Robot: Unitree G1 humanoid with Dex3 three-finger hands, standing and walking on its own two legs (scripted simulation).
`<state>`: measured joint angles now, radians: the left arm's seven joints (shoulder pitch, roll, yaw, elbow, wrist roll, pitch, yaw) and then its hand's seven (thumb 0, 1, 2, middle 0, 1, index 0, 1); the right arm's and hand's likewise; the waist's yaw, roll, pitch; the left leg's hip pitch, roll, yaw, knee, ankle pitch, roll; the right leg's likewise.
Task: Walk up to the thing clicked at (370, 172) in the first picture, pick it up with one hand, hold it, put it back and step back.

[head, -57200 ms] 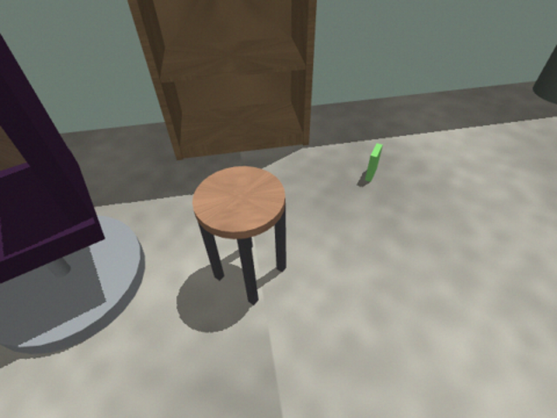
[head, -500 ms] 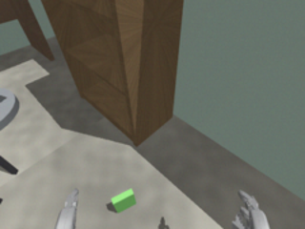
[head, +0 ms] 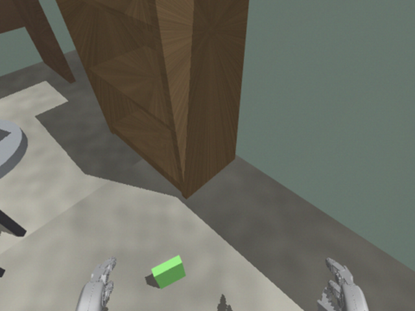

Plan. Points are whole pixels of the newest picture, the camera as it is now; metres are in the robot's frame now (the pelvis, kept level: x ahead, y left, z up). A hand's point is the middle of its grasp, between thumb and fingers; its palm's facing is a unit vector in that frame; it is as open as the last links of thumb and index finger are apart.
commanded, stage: stand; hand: left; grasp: from the side
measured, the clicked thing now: (169, 272) +0.41 +0.20 -0.64
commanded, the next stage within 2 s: none
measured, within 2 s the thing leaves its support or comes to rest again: neither
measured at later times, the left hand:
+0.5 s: hand out of the picture +0.06 +0.26 -0.11, palm faces -0.01 -0.94 -0.35, open 7.4 cm
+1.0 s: hand out of the picture +0.03 +0.26 -0.10, palm faces -0.01 -0.94 -0.35, open 7.3 cm
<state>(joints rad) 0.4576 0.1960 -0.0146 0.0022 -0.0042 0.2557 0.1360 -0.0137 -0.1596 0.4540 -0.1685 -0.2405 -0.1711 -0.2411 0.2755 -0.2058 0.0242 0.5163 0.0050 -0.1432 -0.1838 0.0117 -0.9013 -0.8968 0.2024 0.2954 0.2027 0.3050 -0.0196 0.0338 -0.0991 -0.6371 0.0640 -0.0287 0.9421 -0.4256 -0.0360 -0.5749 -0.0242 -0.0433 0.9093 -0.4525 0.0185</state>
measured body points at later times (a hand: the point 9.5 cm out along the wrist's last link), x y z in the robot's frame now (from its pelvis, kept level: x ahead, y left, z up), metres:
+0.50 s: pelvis +0.00 +0.01 +0.04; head +0.00 +0.02 +0.49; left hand +0.06 +0.30 -0.09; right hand +0.07 -0.28 -0.09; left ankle +0.03 +0.14 -0.69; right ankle +0.01 -0.13 -0.69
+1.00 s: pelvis -0.01 +0.01 +0.06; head -0.02 +0.01 +0.50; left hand +0.03 +0.31 -0.08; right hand +0.06 -0.28 -0.08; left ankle +0.03 +0.14 -0.69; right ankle +0.01 -0.13 -0.69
